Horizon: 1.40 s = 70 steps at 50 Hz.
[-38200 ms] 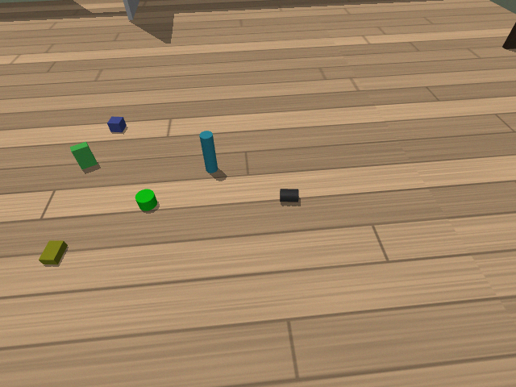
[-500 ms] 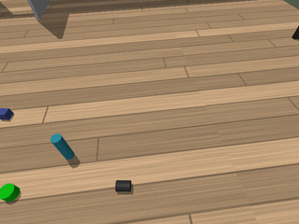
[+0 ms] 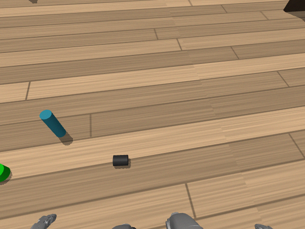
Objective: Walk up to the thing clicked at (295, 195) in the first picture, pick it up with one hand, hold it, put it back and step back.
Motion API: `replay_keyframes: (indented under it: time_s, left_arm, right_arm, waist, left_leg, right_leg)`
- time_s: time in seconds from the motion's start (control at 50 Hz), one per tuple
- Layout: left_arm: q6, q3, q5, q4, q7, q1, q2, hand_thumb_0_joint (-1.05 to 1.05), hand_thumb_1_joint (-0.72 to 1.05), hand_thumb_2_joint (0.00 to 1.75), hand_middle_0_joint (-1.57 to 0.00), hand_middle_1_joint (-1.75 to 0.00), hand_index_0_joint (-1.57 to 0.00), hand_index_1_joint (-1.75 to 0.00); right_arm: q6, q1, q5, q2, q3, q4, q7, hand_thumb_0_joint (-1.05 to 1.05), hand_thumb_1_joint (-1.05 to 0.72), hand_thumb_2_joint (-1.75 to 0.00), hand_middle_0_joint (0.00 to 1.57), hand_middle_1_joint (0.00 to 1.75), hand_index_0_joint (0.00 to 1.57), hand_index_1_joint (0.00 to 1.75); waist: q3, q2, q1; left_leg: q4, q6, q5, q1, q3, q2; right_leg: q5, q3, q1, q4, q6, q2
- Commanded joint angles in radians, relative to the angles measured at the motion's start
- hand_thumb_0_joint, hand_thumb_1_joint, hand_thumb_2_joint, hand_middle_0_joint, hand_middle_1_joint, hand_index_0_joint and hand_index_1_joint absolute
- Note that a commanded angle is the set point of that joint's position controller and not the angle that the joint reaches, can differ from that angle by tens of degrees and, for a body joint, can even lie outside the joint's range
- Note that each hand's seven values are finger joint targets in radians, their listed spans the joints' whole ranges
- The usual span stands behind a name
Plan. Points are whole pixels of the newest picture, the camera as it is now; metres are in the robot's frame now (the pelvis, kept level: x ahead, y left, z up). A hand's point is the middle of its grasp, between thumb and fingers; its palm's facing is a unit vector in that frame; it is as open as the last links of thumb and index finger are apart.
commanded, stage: step back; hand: left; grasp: from above
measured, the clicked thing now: (120, 160) +0.53 +0.18 -0.73
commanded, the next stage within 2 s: none
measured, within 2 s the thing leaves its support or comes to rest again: neither
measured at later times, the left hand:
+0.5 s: hand out of the picture +0.02 +0.27 -0.15, palm faces +0.01 -0.92 -0.38, open 7.4 cm
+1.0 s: hand out of the picture -0.18 +0.22 -0.14, palm faces -0.05 -0.91 -0.41, open 7.4 cm
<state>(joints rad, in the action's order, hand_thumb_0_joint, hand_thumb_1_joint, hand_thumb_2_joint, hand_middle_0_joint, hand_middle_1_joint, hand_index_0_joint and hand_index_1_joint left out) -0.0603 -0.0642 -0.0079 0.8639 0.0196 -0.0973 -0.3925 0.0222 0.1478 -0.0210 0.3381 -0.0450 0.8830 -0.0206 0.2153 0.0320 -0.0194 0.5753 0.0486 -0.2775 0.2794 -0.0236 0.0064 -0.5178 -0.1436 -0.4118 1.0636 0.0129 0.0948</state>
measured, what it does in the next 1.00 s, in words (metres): walks backwards: right foot, then left foot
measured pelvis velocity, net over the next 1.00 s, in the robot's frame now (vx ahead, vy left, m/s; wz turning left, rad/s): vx -0.26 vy -0.04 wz -0.06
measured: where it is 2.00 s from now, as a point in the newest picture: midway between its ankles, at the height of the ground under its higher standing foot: outside the picture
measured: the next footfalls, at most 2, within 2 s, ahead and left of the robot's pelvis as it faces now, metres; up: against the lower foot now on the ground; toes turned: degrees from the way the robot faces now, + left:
right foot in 0.14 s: +0.00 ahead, -0.13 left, +0.00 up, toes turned +2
left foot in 0.46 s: -0.07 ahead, +0.11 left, +0.00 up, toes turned -1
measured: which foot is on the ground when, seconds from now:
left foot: down 0.00-0.16, up 0.18-0.44, down 0.46-0.90, up 0.92-1.00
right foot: up 0.00-0.12, down 0.14-0.48, up 0.50-0.86, down 0.88-1.00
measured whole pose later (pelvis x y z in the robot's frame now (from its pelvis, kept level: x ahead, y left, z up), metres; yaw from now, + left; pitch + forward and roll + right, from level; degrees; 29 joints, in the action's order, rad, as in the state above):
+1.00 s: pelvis -0.26 -0.04 -0.01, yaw -3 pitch -3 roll +1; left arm -0.05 -0.07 -0.04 0.84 -0.01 -0.23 -0.35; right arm 0.06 0.15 0.00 0.42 -0.06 0.84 -0.03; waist 0.15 -0.03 0.03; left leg 1.07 -0.01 -0.46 0.53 0.13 0.09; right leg -0.35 -0.05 -0.27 0.67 -0.01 -0.01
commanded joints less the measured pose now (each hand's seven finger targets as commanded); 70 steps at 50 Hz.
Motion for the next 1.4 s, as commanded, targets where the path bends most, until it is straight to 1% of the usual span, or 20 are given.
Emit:
replay_keyframes:
  time_s: [0.0, 0.1, 0.16, 0.24, 0.36, 0.42, 0.48, 0.54, 0.74, 0.84, 0.86, 0.88, 0.9, 0.96, 1.12, 1.18, 1.2, 1.24, 1.3, 1.38]
  left_arm:
    - [0.034, -0.060, -0.009, -0.090, 0.006, -0.029, -0.164, 0.00, 0.90, 0.90, -0.20, -0.30, -0.20, -0.30]
    - [0.056, -0.070, -0.030, -0.046, 0.005, -0.152, -0.166, 0.00, 0.90, 0.90, -0.20, -0.30, -0.20, -0.30]
    - [0.066, -0.097, -0.028, -0.114, 0.001, -0.076, -0.310, 0.00, 0.90, 0.90, -0.20, -0.30, -0.20, -0.30]
    - [0.057, -0.076, -0.019, -0.152, 0.014, 0.011, -0.202, 0.00, 0.90, 0.90, -0.20, -0.30, -0.20, -0.30]
    - [0.039, -0.072, -0.024, -0.165, 0.016, -0.077, -0.208, 0.00, 0.90, 0.90, -0.20, -0.30, -0.20, -0.30]
    - [0.024, -0.065, -0.006, -0.185, 0.003, -0.026, -0.217, 0.00, 0.90, 0.90, -0.20, -0.30, -0.20, -0.30]
    - [0.019, -0.068, -0.009, -0.196, 0.016, 0.009, -0.188, 0.00, 0.90, 0.90, -0.20, -0.30, -0.20, -0.30]
    - [0.016, -0.071, 0.001, -0.142, 0.018, -0.062, -0.174, 0.00, 0.90, 0.90, -0.20, -0.30, -0.20, -0.30]
    - [0.023, -0.074, -0.011, -0.133, -0.009, -0.107, -0.166, 0.00, 0.90, 0.90, -0.20, -0.30, -0.20, -0.30]
    - [0.039, -0.087, -0.028, -0.041, -0.016, -0.261, -0.176, 0.00, 0.90, 0.90, -0.20, -0.30, -0.20, -0.30]
    - [0.046, -0.105, -0.042, -0.057, -0.017, -0.250, -0.245, 0.00, 0.90, 0.90, -0.20, -0.30, -0.20, -0.30]
    - [0.038, -0.127, -0.036, -0.101, -0.017, -0.174, -0.372, 0.00, 0.90, 0.90, -0.20, -0.30, -0.20, -0.30]
    - [0.045, -0.124, -0.038, -0.136, -0.012, -0.097, -0.378, 0.00, 0.90, 0.90, -0.20, -0.30, -0.20, -0.30]
    - [0.049, -0.090, -0.036, -0.161, 0.003, 0.061, -0.237, 0.00, 0.90, 0.90, -0.20, -0.30, -0.20, -0.30]
    - [0.038, -0.079, -0.028, -0.154, 0.022, -0.086, -0.226, 0.00, 0.90, 0.90, -0.20, -0.30, -0.20, -0.30]
    - [0.020, -0.060, -0.010, -0.171, 0.012, -0.031, -0.222, 0.00, 0.90, 0.90, -0.20, -0.30, -0.20, -0.30]
    - [0.017, -0.048, -0.008, -0.181, 0.008, -0.056, -0.183, 0.00, 0.90, 0.90, -0.20, -0.30, -0.20, -0.30]
    - [0.017, -0.073, -0.012, -0.188, 0.025, 0.057, -0.206, 0.00, 0.90, 0.90, -0.20, -0.30, -0.20, -0.30]
    - [0.009, -0.068, 0.006, -0.123, 0.021, -0.044, -0.184, 0.00, 0.90, 0.90, -0.20, -0.30, -0.20, -0.30]
    - [0.026, -0.062, -0.007, -0.105, 0.008, -0.085, -0.170, 0.00, 0.90, 0.90, -0.20, -0.30, -0.20, -0.30]
  right_arm:
    - [-0.016, 0.052, 0.000, 0.284, -0.077, -0.081, -0.017, 0.00, -0.90, -0.90, 0.20, 0.30, 0.20, 0.30]
    - [0.000, -0.026, 0.021, 0.260, -0.059, -0.104, -0.007, 0.00, -0.90, -0.90, 0.20, 0.30, 0.20, 0.30]
    - [0.018, -0.061, 0.023, 0.242, -0.060, -0.099, -0.016, 0.00, -0.90, -0.90, 0.20, 0.30, 0.20, 0.30]
    - [0.005, 0.047, 0.036, 0.239, -0.045, -0.055, -0.017, 0.00, -0.90, -0.90, 0.20, 0.30, 0.20, 0.30]
    - [-0.005, 0.032, 0.014, 0.223, -0.043, -0.085, -0.012, 0.00, -0.90, -0.90, 0.20, 0.30, 0.20, 0.30]
    - [-0.019, 0.122, -0.002, 0.221, -0.061, -0.043, -0.004, 0.00, -0.90, -0.90, 0.20, 0.30, 0.20, 0.30]
    - [-0.026, 0.057, -0.016, 0.425, -0.103, -0.091, 0.009, 0.00, -0.90, -0.90, 0.20, 0.30, 0.20, 0.30]
    - [-0.032, -0.062, -0.017, 0.298, -0.068, -0.099, -0.003, 0.00, -0.90, -0.90, 0.20, 0.30, 0.20, 0.30]
    - [-0.027, 0.036, -0.010, 0.304, -0.080, -0.137, -0.012, 0.00, -0.90, -0.90, 0.20, 0.30, 0.20, 0.30]
    - [0.007, -0.034, 0.004, 0.301, -0.072, -0.154, -0.004, 0.00, -0.90, -0.90, 0.20, 0.30, 0.20, 0.30]
    - [0.012, -0.014, 0.013, 0.241, -0.057, -0.159, -0.002, 0.00, -0.90, -0.90, 0.20, 0.30, 0.20, 0.30]
    - [0.010, -0.080, 0.021, 0.227, -0.063, -0.178, -0.019, 0.00, -0.90, -0.90, 0.20, 0.30, 0.20, 0.30]
    - [0.016, -0.072, 0.017, 0.273, -0.078, -0.164, -0.022, 0.00, -0.90, -0.90, 0.20, 0.30, 0.20, 0.30]
    - [0.006, 0.062, 0.029, 0.253, -0.064, -0.096, -0.017, 0.00, -0.90, -0.90, 0.20, 0.30, 0.20, 0.30]
    - [-0.008, 0.060, 0.002, 0.224, -0.051, -0.107, -0.010, 0.00, -0.90, -0.90, 0.20, 0.30, 0.20, 0.30]
    - [-0.016, 0.164, -0.004, 0.237, -0.067, -0.056, -0.006, 0.00, -0.90, -0.90, 0.20, 0.30, 0.20, 0.30]
    - [-0.017, 0.143, -0.019, 0.296, -0.084, -0.067, -0.007, 0.00, -0.90, -0.90, 0.20, 0.30, 0.20, 0.30]
    - [-0.016, 0.080, -0.019, 0.437, -0.107, -0.100, 0.007, 0.00, -0.90, -0.90, 0.20, 0.30, 0.20, 0.30]
    - [-0.019, -0.036, -0.023, 0.315, -0.066, -0.105, -0.009, 0.00, -0.90, -0.90, 0.20, 0.30, 0.20, 0.30]
    - [-0.009, -0.030, -0.018, 0.273, -0.065, -0.119, -0.009, 0.00, -0.90, -0.90, 0.20, 0.30, 0.20, 0.30]
  waist:
    - [-0.280, -0.156, -0.029]
    - [-0.321, -0.105, 0.037]
    - [-0.194, 0.198, 0.063]
    - [-0.208, 0.099, 0.013]
    - [-0.266, 0.171, 0.059]
    - [-0.285, 0.122, -0.002]
    - [-0.249, -0.256, -0.045]
    - [-0.209, -0.115, 0.048]
    - [-0.271, -0.202, -0.018]
    - [-0.296, -0.190, 0.052]
    - [-0.242, 0.028, 0.046]
    - [-0.195, 0.275, 0.093]
    - [-0.131, 0.251, 0.074]
    - [-0.133, 0.120, -0.028]
    - [-0.261, 0.171, 0.074]
    - [-0.298, 0.111, 0.014]
    - [-0.293, -0.016, 0.027]
    - [-0.238, -0.255, -0.047]
    - [-0.215, -0.102, 0.053]
    - [-0.224, -0.184, 0.034]
  left_leg:
    - [-0.052, 0.196, 0.610, -0.276, 0.246, -0.258]
    - [0.074, 0.077, 0.343, -0.024, 0.189, -0.188]
    - [0.599, -0.049, -0.388, 0.131, 0.165, 0.087]
    - [0.629, -0.066, -0.239, 0.173, 0.175, 0.120]
    - [0.184, -0.060, -0.245, 0.129, 0.078, 0.031]
    - [-0.181, -0.038, 0.082, -0.068, 0.010, 0.032]
    - [-0.250, 0.228, 0.401, -0.034, 0.550, -0.421]
    - [-0.183, 0.161, 0.472, -0.074, 0.307, -0.277]
    - [-0.108, 0.210, 0.442, -0.210, 0.235, -0.278]
    - [0.019, 0.067, 0.172, 0.078, 0.170, -0.177]
    - [0.169, 0.002, -0.090, 0.268, 0.150, -0.041]
    - [0.422, -0.049, -0.331, 0.254, 0.112, 0.105]
    - [0.604, -0.061, -0.333, 0.202, 0.212, 0.065]
    - [0.671, -0.051, -0.178, 0.185, 0.186, 0.112]
    - [0.171, -0.055, -0.248, 0.160, 0.068, 0.025]
    - [-0.163, -0.020, 0.076, -0.059, 0.039, 0.013]
    - [-0.182, 0.029, 0.173, -0.143, 0.249, -0.127]
    - [-0.248, 0.279, 0.366, 0.054, 0.611, -0.418]
    - [-0.159, 0.199, 0.471, 0.015, 0.313, -0.282]
    - [-0.102, 0.210, 0.465, -0.106, 0.259, -0.266]
  right_leg:
    - [0.022, 0.047, -0.019, -0.213, 0.004, -0.051]
    - [0.424, 0.055, 0.311, -0.636, -0.056, -0.109]
    - [0.738, -0.432, 0.106, -0.715, -0.358, -0.504]
    - [0.793, -0.097, 0.207, -0.611, -0.238, -0.304]
    - [0.803, -0.101, 0.365, -0.546, -0.230, -0.318]
    - [0.658, -0.066, 0.260, -0.456, -0.158, -0.272]
    - [-0.161, -0.005, -0.029, -0.029, -0.031, 0.014]
    - [-0.031, -0.093, -0.098, 0.186, -0.042, 0.022]
    - [-0.005, 0.039, -0.027, -0.124, 0.023, -0.049]
    - [0.275, 0.120, 0.323, -0.637, -0.041, -0.082]
    - [0.178, -0.152, 0.331, -0.701, -0.084, -0.233]
    - [0.187, -0.408, 0.056, -0.802, -0.267, -0.479]
    - [0.183, -0.475, -0.090, -0.835, -0.325, -0.544]
    - [0.434, -0.079, -0.011, -0.675, -0.205, -0.324]
    - [0.752, -0.092, 0.372, -0.526, -0.220, -0.365]
    - [0.650, -0.040, 0.244, -0.426, -0.147, -0.317]
    - [0.448, -0.001, 0.070, -0.338, -0.088, -0.235]
    - [-0.170, 0.028, -0.005, 0.042, -0.021, -0.030]
    - [-0.029, -0.055, -0.052, 0.235, -0.040, 0.004]
    - [-0.029, 0.026, -0.032, 0.002, 0.008, -0.047]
